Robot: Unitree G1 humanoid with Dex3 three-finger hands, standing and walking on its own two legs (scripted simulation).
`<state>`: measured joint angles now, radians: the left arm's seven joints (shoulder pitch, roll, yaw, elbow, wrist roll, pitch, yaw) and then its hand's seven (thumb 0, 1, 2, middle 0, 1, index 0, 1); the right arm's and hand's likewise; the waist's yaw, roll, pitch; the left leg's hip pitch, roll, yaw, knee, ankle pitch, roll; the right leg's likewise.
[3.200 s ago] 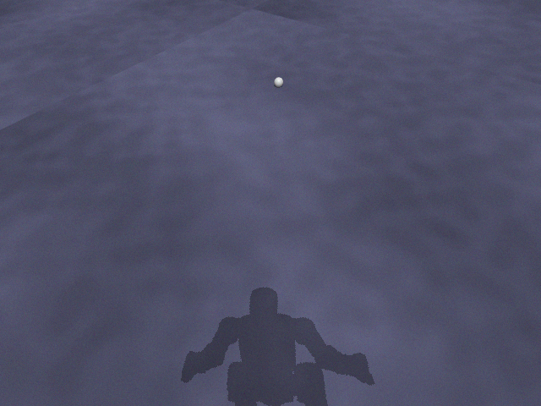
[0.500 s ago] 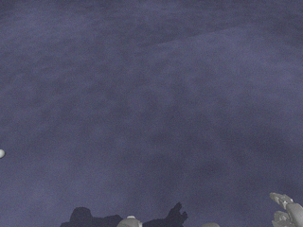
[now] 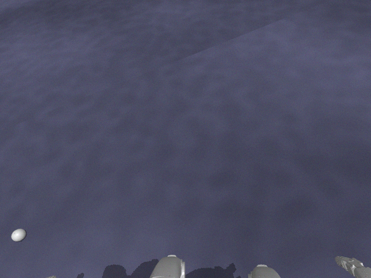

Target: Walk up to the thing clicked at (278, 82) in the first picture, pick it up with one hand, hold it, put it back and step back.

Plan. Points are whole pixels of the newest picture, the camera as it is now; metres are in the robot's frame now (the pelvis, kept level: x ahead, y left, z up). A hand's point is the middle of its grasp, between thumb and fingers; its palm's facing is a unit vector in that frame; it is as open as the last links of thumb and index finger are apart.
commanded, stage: walk up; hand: left
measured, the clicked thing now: (18, 234) +0.45 +1.09 -0.71
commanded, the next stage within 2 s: none
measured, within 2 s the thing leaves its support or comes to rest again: neither
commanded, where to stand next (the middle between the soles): +0.01 +1.08 m, yaw -29 degrees
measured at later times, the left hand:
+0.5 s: hand out of the picture +0.14 +0.52 -0.12, palm faces -0.15 -0.80 -0.58, open 7.4 cm
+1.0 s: hand out of the picture +0.16 +0.74 -0.12, palm faces -0.28 -0.78 -0.56, open 7.4 cm
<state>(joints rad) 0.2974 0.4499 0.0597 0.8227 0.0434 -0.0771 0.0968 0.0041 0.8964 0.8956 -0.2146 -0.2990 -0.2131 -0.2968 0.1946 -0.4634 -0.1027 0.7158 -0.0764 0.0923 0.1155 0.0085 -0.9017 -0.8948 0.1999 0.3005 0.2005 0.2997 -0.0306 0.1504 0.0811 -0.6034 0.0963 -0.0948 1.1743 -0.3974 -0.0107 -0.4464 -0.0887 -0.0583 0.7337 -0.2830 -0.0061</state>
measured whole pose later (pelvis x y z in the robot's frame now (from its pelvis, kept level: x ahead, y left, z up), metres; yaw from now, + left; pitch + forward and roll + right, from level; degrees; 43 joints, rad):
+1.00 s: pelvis +0.01 +0.47 -0.01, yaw -15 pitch +0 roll -1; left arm 0.31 0.42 0.04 0.86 0.00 -0.07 0.09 0.01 0.90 0.90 -0.21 -0.30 -0.21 -0.30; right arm 0.31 -0.45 -0.09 0.68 -0.09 0.09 0.06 0.01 -0.90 -0.89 0.20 0.30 0.20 0.30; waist -0.07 0.10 0.10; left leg -0.46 -0.03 0.13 0.87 -0.40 0.09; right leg -0.44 0.03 -0.11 0.78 -0.35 -0.07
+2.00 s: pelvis -0.08 +0.98 -0.03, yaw -20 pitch -3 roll -1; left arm 0.28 0.49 0.09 0.86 0.03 -0.02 0.12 0.01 0.90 0.90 -0.21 -0.30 -0.21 -0.30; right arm 0.24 -0.50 -0.13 0.72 -0.07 0.10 0.07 0.00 -0.90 -0.89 0.20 0.30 0.20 0.30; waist -0.01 0.09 0.14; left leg -0.43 0.05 -0.01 1.03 -0.55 -0.02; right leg -0.68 -0.10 0.16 1.05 -0.47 -0.03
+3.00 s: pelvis -0.07 +1.17 +0.01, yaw -31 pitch -2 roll -1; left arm 0.15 0.40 0.07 0.95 0.02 -0.01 -0.05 0.01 0.91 0.90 -0.21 -0.30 -0.20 -0.30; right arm 0.36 -0.46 -0.05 0.93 -0.01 -0.05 -0.02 0.01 -0.90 -0.89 0.20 0.30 0.20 0.30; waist -0.05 0.00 0.15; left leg -0.23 0.13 0.05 0.79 -0.46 -0.01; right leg -0.37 -0.02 -0.02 0.66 -0.25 0.00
